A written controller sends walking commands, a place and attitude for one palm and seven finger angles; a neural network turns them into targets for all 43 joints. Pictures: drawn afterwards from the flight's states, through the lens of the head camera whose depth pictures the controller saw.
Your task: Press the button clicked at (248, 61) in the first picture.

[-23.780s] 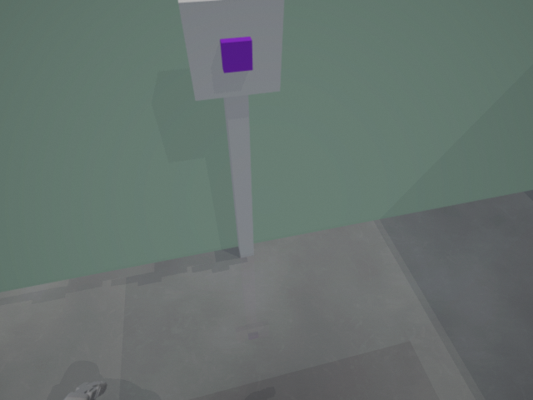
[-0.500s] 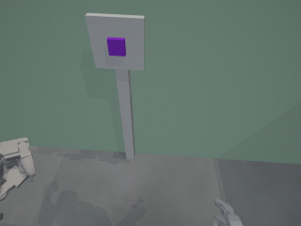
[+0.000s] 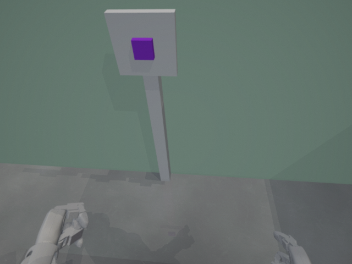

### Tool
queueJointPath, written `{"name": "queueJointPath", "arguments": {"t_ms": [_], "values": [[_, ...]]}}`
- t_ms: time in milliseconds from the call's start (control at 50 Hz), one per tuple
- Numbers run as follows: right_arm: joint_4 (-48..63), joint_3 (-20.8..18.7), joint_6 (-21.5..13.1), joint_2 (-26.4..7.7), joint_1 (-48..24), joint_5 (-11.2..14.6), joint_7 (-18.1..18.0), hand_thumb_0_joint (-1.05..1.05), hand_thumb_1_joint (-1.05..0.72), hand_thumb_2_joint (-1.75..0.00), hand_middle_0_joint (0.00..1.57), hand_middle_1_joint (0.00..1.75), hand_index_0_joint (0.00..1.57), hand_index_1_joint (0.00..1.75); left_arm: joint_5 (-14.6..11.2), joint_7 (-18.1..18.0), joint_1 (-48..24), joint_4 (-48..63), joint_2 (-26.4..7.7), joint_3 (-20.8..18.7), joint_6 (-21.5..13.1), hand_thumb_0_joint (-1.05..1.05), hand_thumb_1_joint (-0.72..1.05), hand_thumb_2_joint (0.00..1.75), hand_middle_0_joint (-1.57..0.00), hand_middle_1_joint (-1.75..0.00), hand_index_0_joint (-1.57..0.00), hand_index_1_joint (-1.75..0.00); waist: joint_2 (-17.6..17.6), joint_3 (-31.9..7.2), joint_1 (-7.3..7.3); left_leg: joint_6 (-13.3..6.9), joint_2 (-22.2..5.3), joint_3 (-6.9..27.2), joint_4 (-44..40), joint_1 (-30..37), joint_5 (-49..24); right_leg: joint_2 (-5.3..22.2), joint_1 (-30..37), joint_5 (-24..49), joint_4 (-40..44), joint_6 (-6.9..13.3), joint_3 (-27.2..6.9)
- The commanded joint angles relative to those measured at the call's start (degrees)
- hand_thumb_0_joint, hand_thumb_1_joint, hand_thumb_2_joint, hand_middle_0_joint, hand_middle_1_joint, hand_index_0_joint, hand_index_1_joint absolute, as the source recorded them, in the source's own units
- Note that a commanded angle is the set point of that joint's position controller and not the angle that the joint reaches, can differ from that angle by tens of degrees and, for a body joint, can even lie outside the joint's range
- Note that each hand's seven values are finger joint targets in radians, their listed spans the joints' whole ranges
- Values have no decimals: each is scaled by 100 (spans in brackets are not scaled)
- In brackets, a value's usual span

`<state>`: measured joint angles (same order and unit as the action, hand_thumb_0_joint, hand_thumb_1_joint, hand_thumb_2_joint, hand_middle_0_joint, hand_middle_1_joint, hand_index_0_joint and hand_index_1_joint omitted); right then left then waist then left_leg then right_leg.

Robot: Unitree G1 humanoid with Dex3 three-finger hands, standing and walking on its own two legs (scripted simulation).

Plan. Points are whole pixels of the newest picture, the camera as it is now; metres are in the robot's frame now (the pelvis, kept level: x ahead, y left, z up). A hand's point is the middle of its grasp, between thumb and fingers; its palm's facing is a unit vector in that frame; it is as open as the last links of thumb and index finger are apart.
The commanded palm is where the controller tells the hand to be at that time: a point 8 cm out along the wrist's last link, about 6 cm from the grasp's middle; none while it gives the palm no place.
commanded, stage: let the arm hang, fingers relaxed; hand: left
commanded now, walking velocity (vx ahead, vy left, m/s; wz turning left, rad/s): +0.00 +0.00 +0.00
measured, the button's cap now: (143, 48) +0.72 +0.15 +0.16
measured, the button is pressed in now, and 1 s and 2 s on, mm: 0 0 0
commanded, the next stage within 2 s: stand and wait in 0.96 s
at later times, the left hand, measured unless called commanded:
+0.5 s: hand out of the picture -0.09 +0.19 -0.16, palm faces +0.04 -0.97 -0.23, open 6.1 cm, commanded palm none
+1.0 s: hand out of the picture -0.02 +0.15 -0.16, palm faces +0.05 -0.98 -0.17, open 7.3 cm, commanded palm none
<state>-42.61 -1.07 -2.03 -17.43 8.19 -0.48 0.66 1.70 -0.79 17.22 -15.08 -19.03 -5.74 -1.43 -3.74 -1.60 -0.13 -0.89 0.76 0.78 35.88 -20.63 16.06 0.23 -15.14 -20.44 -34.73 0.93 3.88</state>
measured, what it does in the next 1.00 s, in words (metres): stands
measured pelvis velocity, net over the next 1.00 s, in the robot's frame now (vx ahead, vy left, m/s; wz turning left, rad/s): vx -0.01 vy -0.01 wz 0.00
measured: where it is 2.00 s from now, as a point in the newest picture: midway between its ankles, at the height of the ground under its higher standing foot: outside the picture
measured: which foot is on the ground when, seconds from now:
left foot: down 0.00-1.00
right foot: down 0.00-1.00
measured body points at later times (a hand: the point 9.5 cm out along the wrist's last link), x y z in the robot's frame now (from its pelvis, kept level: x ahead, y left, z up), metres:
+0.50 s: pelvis -0.02 +0.00 +0.01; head +0.00 -0.01 +0.46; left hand -0.09 +0.24 -0.14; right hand -0.05 -0.21 -0.15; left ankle +0.03 +0.11 -0.73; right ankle -0.02 -0.11 -0.73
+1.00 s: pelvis -0.01 -0.01 +0.01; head -0.01 -0.01 +0.46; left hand -0.02 +0.20 -0.15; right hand -0.04 -0.22 -0.15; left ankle +0.03 +0.11 -0.73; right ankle -0.02 -0.11 -0.73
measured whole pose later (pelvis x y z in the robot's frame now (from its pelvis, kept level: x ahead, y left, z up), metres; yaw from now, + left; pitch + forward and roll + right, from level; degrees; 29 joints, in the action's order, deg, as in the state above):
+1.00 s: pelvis -0.01 -0.01 +0.01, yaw +0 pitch -3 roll +0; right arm -64.1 -0.2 0.5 -6.5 18.8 -0.9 -2.1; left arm 0.3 -1.8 16.4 -66.0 -6.9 -0.9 -0.3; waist -0.7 2.7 0.7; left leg 0.1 -0.1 1.4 26.2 -13.3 10.5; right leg -0.8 -8.0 -15.0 -25.3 2.0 4.3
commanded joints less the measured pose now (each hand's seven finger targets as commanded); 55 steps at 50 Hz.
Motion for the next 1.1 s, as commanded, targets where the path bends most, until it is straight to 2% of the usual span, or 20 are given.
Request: {"name": "queueJointPath", "arguments": {"t_ms": [0,40,60,80,120,160,180,220,300,440,540,640,700,780,880,1080], "values": [[232,-207,67,-626,127,-95,-111,0,-90,-90,20,30,20,30,-8,49,-265,-1313,-491,136,106,0,90,90,-101,-118,-101,-118,1191,-189,84,-174,-394,492,-255,455,-1795,859,170,2067,648,404,-678],[-83,-93,155,-464,161,-126,-126,0,-90,-90,20,30,20,30,-46,9,-405,-2041,-363,245,180,0,90,90,-93,-110,-93,-110,296,28,70,-197,-500,688,-758,413,-1656,635,262,1293,740,271,-588],[-241,-49,174,-418,150,-131,-132,0,-90,-90,20,30,20,30,-60,-4,-385,-2403,-307,288,199,0,90,90,-90,-106,-90,-106,-20,113,18,-218,-547,786,-1011,299,-1388,525,399,911,820,200,-559],[-385,-15,186,-352,173,-121,-140,0,-90,-90,20,30,20,30,-74,-10,-311,-2732,-258,323,204,0,90,90,-86,-102,-86,-102,-219,171,-25,-223,-554,822,-1180,199,-1095,481,547,679,941,174,-553],[-665,27,211,-227,305,-96,-173,0,-90,-90,20,30,20,30,-95,-13,-174,-3289,-162,361,199,0,90,90,-79,-94,-79,-94,-205,219,-34,-201,-530,808,-1317,229,-734,480,649,485,1183,199,-578],[-943,36,228,-98,489,-97,-212,0,-90,-90,20,30,20,30,-124,-21,-30,-3739,-50,369,177,0,90,90,-71,-86,-71,-86,-640,178,-32,-167,-506,744,-1400,376,-513,502,684,460,1327,256,-617],[-1033,20,228,-35,575,-97,-231,0,-90,-90,20,30,20,30,-106,-24,34,-3899,20,331,168,0,90,90,-68,-82,-68,-82,-669,157,-32,-179,-519,744,-1437,397,-484,506,755,528,1377,273,-575],[-1229,4,241,-17,776,-70,-253,0,-90,-90,20,30,20,30,-118,-26,90,-4187,42,366,145,0,90,90,-60,-74,-60,-74,-271,144,-2,-172,-539,713,-1415,547,-544,515,749,557,1509,280,-556],[-1558,-20,274,28,1070,-41,-277,0,-90,-90,20,30,20,30,-130,-42,221,-4621,126,421,138,0,90,90,-46,-58,-46,-58,108,518,33,-178,-544,697,-1521,666,-340,479,424,262,1668,284,-501],[-1932,0,293,342,1419,-48,-290,0,-90,-90,20,30,20,30,-136,-100,486,-5014,353,451,140,0,90,90,-20,-30,-20,-30,497,773,52,-175,-486,559,-1567,662,-203,522,239,-72,1755,282,-524],[-2034,-1,303,489,1513,-65,-293,0,-90,-90,20,30,20,30,-123,-125,550,-5083,487,441,152,0,90,90,-20,-30,-20,-30,403,1012,55,-170,-465,540,-1612,536,9,495,36,-249,1720,261,-530],[-2059,-6,271,602,1548,-70,-300,0,-90,-90,20,30,20,30,-116,-143,572,-5068,586,409,126,0,90,90,-20,-30,-20,-30,428,988,46,-156,-439,491,-1551,512,-177,522,56,-154,1698,270,-557],[-2059,-4,257,619,1520,-59,-309,0,-90,-90,20,30,20,30,-115,-148,566,-5049,595,402,112,0,90,90,-20,-30,-20,-30,269,1016,28,-142,-437,468,-1504,549,-346,512,34,-16,1690,273,-575],[-2074,-10,227,687,1506,-68,-318,0,-90,-90,20,30,20,30,-126,-147,485,-5015,639,376,87,0,90,90,-20,-30,-20,-30,229,902,27,-125,-441,429,-1463,581,-590,558,187,225,1686,279,-561],[-2069,-13,229,655,1464,-66,-331,0,-90,-90,20,30,20,30,-129,-145,420,-5011,646,372,89,0,90,90,-20,-30,-20,-30,168,980,29,-114,-473,457,-1509,543,-549,528,218,258,1707,270,-562],[-2065,-40,201,448,1351,-48,-343,0,-90,-90,20,30,20,30,-139,-134,290,-4993,485,346,51,0,90,90,-20,-30,-20,-30,285,695,41,-114,-525,451,-1438,843,-1045,565,444,691,1724,270,-549]]}}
